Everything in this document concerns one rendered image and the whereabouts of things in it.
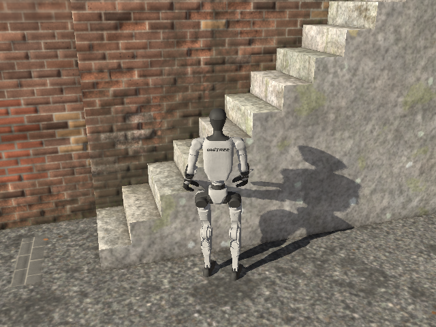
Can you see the stairs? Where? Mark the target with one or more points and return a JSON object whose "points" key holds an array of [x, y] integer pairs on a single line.
{"points": [[342, 134]]}

